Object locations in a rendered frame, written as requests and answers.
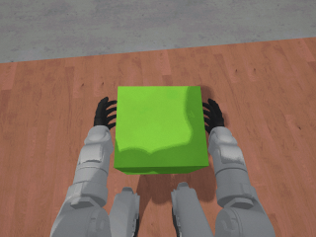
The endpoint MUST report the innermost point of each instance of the robot left upper arm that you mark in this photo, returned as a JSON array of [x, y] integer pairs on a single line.
[[92, 221]]

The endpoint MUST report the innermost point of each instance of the robot right upper arm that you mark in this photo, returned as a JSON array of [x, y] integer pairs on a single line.
[[239, 222]]

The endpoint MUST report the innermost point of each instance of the left robot forearm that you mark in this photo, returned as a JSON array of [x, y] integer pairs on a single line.
[[89, 186]]

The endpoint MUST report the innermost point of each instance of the carton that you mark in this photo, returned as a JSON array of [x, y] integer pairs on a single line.
[[160, 130]]

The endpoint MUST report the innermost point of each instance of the right robot thigh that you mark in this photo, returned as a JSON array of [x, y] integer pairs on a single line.
[[187, 207]]

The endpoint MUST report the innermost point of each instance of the left robot hand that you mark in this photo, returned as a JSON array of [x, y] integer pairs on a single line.
[[101, 113]]

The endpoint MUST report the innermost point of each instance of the right robot hand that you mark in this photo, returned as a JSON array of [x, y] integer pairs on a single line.
[[215, 118]]

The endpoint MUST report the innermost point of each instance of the right robot shin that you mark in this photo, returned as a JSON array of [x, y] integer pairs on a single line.
[[182, 184]]

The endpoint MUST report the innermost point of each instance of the right robot forearm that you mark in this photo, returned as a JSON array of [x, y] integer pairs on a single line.
[[233, 184]]

